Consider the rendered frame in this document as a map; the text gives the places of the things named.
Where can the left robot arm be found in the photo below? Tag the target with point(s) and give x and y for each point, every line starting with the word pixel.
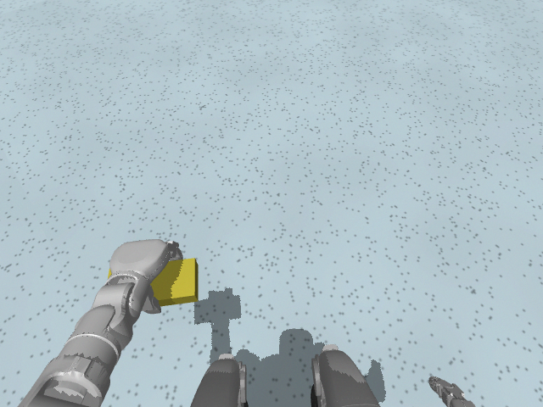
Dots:
pixel 80 375

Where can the left robot hand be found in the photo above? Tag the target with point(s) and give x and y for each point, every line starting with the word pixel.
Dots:
pixel 147 258

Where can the right robot hand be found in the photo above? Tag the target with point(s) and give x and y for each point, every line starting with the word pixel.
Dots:
pixel 451 395

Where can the small box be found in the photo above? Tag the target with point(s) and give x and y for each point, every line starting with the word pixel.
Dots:
pixel 177 283

